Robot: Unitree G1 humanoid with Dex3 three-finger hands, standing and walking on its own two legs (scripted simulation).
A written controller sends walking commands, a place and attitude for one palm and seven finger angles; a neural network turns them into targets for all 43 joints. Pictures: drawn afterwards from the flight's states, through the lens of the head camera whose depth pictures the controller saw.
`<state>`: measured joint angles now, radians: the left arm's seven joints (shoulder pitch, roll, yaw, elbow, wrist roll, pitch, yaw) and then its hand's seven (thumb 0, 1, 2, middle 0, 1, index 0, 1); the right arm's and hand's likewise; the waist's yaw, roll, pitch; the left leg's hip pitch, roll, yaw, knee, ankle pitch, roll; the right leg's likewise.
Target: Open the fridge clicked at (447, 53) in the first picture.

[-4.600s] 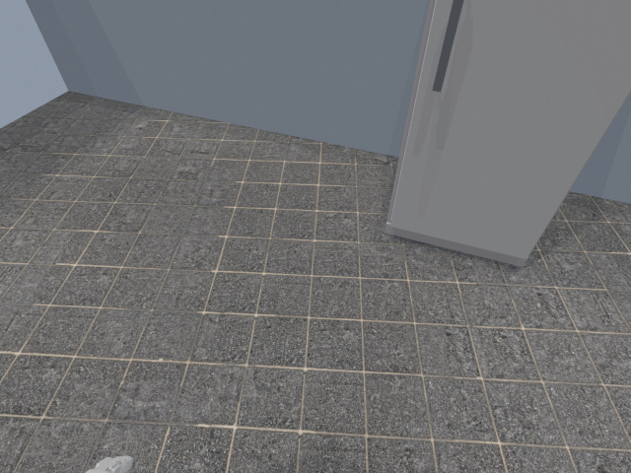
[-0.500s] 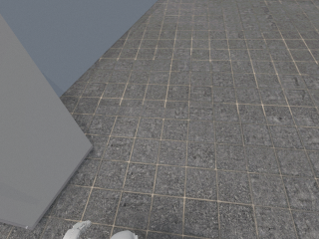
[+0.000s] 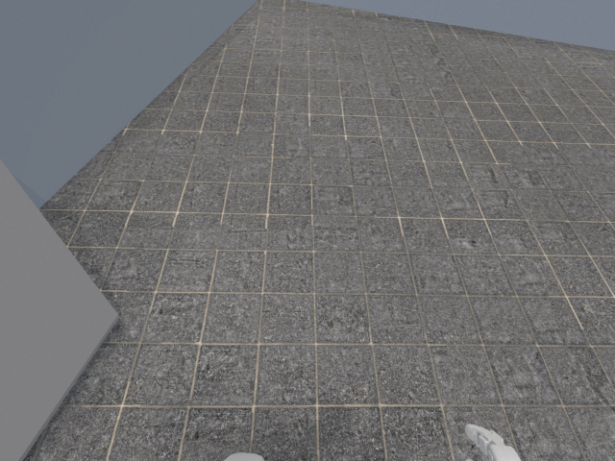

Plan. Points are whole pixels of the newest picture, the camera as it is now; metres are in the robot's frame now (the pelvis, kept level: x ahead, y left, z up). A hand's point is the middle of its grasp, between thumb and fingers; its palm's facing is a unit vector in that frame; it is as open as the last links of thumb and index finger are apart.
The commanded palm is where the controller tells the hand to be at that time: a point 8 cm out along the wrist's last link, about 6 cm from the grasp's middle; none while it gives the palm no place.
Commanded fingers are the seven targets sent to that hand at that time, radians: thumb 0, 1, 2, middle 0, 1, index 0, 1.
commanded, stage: walk to a spot facing it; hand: left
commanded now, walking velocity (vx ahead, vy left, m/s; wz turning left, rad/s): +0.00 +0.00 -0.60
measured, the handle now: out of the picture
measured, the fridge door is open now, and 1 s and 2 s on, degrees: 0 0 0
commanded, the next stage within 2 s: turn to face it in 0.58 s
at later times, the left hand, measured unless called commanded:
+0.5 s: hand (208, 379) +0.25 +0.20 -0.17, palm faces -0.33 -0.92 -0.20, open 7.4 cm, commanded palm none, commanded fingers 0.00 0.90 0.90 -0.20 -0.30 -0.20 -0.30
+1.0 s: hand (277, 353) +0.31 +0.09 -0.16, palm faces -0.40 -0.90 -0.18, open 7.3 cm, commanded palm none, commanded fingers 0.00 0.90 0.90 -0.20 -0.30 -0.20 -0.30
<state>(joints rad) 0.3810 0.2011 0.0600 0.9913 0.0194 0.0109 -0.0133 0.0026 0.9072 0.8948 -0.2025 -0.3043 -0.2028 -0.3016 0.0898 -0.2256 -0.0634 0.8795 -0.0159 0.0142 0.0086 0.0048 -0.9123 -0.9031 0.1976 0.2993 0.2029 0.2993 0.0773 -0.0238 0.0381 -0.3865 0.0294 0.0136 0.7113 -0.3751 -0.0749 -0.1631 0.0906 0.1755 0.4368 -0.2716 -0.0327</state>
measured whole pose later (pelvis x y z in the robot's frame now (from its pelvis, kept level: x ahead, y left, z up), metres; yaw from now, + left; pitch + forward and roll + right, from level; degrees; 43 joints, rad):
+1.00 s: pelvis +0.14 -0.01 -0.01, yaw -23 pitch -2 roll -1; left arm 0.15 0.14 0.02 0.94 0.02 0.00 0.02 0.00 0.91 0.89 -0.20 -0.30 -0.20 -0.30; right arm 0.25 -0.18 -0.05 1.01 -0.01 0.05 0.00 0.00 -0.91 -0.90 0.20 0.30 0.20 0.30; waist -0.04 0.02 0.04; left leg -0.41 0.09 0.06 0.86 -0.38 -0.07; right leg -0.17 -0.01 -0.16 0.53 -0.33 -0.05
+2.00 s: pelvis +0.11 -0.07 +0.00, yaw +12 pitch +0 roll +2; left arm 0.27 0.19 0.03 0.91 0.03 0.02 0.02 0.00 0.91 0.89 -0.20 -0.30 -0.20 -0.30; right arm 0.13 -0.26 -0.08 0.94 -0.02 0.09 0.04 0.00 -0.91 -0.90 0.20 0.30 0.20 0.30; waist 0.01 0.01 0.10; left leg -0.41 0.05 0.07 0.88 -0.41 -0.08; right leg -0.17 -0.14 -0.27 0.55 -0.37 -0.01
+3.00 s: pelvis +0.11 -0.07 -0.02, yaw +49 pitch -1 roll +0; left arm 0.29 0.24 0.05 0.92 0.02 0.04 0.01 0.00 0.91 0.89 -0.20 -0.30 -0.20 -0.30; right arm 0.13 -0.25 -0.07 0.92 -0.01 0.06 0.04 0.00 -0.91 -0.90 0.20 0.30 0.20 0.30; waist 0.02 -0.02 0.09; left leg -0.31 0.04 0.11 0.66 -0.33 -0.05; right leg -0.21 -0.19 -0.34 0.64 -0.38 0.04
